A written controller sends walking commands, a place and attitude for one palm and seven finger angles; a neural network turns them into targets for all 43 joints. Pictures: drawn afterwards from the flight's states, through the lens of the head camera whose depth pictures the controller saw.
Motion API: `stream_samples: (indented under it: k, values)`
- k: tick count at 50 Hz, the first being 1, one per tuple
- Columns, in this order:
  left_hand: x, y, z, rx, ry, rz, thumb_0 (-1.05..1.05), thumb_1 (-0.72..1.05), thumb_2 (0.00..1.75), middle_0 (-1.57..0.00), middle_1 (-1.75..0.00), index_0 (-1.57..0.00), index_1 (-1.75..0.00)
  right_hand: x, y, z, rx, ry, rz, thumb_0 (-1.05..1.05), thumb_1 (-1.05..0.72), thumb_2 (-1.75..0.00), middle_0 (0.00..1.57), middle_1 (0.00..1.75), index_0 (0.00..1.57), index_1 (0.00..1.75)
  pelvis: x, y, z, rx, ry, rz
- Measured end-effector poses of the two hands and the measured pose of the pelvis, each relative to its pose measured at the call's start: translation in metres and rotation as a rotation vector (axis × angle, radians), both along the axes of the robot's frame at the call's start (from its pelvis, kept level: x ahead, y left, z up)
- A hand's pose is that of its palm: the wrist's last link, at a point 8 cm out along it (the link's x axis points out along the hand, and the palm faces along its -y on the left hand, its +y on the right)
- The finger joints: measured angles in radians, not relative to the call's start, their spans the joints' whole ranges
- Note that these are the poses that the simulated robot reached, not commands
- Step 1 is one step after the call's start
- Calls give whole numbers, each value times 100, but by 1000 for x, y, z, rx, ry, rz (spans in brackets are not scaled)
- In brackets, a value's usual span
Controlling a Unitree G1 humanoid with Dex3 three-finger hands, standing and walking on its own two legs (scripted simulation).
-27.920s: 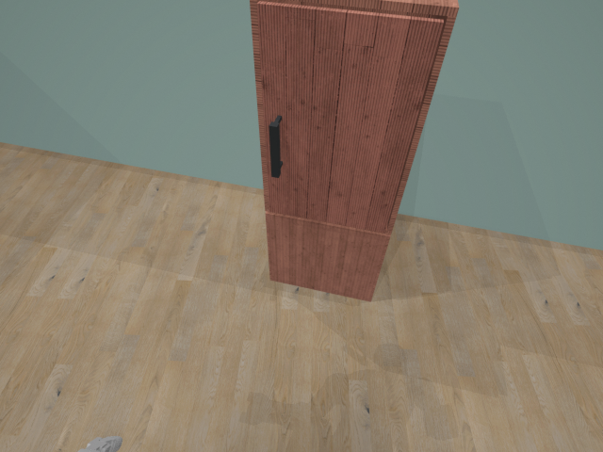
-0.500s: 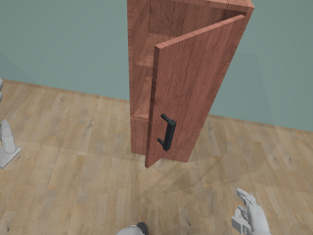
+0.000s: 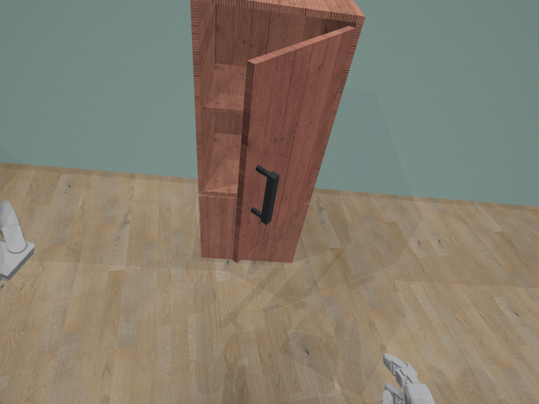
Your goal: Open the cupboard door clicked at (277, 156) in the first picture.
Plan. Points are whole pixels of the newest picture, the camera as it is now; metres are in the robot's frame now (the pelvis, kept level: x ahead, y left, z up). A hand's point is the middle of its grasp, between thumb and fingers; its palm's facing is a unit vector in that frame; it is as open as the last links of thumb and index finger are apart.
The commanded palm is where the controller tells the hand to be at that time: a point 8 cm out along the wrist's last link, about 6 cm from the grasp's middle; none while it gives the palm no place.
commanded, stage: stop stepping back and stand still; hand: left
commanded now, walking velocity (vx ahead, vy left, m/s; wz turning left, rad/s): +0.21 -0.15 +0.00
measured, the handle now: (263, 195) +0.60 +0.01 -0.07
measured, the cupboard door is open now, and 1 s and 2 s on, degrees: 50 50 50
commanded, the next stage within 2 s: let the arm hang, fingers relaxed in 1.34 s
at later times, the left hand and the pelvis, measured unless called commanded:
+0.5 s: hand out of the picture +0.08 +0.29 +0.17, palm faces +0.39 -0.80 -0.45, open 7.4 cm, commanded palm +0.01 +0.34 +0.18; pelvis -0.12 +0.04 -0.01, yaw +0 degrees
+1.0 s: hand out of the picture +0.12 +0.28 +0.18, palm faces +0.40 -0.78 -0.48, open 7.4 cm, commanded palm +0.05 +0.33 +0.18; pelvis -0.08 +0.03 +0.00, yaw +1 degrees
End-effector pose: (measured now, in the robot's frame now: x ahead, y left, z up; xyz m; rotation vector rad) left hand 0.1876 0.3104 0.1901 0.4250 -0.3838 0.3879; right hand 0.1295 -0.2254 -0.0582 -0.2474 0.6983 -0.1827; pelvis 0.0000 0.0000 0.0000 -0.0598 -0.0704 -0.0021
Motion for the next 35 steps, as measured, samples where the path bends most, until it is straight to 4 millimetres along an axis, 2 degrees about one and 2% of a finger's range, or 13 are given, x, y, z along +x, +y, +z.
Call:
stream_samples:
  k: [2, 5, 8, 11, 15, 18, 20, 23, 28, 32, 35]
  values:
    - [-16, -7, 0, 15, 82, -39, 2, 90, 90, -21, -30, -20, -30, -23, 0, 8, 11, 5, -24, 2, -91, -90, 21, 30, 21, 30, -12, 3, 9, -3, 5, -7]
    - [-56, -19, 5, 86, 177, -94, 2, 90, 90, -21, -30, -20, -30, -49, -2, 10, 15, 3, -45, 2, -91, -90, 21, 30, 21, 30, -30, 8, 13, -1, 21, -6]
    - [-101, -24, 9, 231, 164, -113, 2, 89, 90, -21, -30, -21, -30, -65, -9, -8, -7, 9, -31, 2, -90, -90, 21, 30, 21, 30, -55, 9, -8, 74, 42, -23]
    - [-123, -12, 13, 240, 64, -77, 1, 89, 90, -22, -30, -21, -30, -83, -12, -26, -42, 94, -26, 2, -91, -90, 21, 30, 21, 30, -76, 14, -16, 52, 33, -24]
    - [-132, 25, 15, 89, -65, 78, 1, 89, 90, -22, -30, -22, -30, -102, -3, -18, -42, 95, -48, 2, -91, -90, 21, 30, 21, 30, -87, 17, -6, 62, 59, 13]
    - [-135, 37, 6, -6, -59, 125, 1, 89, 90, -21, -30, -21, -30, -106, 6, -10, -55, 37, -38, 2, -91, -90, 21, 30, 21, 30, -99, 29, -3, 67, 77, 13]
    - [-136, 35, -1, -11, -33, 91, 1, 89, 90, -21, -30, -20, -30, -107, 13, -10, -62, -15, -25, 2, -91, -90, 21, 30, 21, 30, -110, 41, -10, 50, 82, 18]
    - [-140, 26, -6, 60, 38, 18, 1, 90, 90, -20, -30, -20, -30, -115, 27, -12, -13, -35, -33, 2, -91, -90, 21, 30, 21, 30, -124, 44, -10, 83, 54, 8]
    - [-153, 16, 11, 192, 112, -24, 2, 89, 90, -21, -30, -21, -30, -130, 44, -22, 71, 33, -20, 2, -91, -90, 21, 30, 21, 30, -124, 38, -2, 67, 63, 8]
    - [-157, 13, 20, 267, 133, 41, 1, 89, 90, -21, -30, -21, -30, -132, 41, -44, 107, 99, -5, 2, -90, -90, 21, 30, 21, 30, -118, 28, -7, 52, 78, 7]
    - [-154, 14, 9, 256, 161, 105, 1, 89, 90, -21, -30, -21, -30, -127, 29, -66, 116, 154, 1, 2, -90, -90, 21, 30, 21, 30, -118, 23, -16, 40, 74, 20]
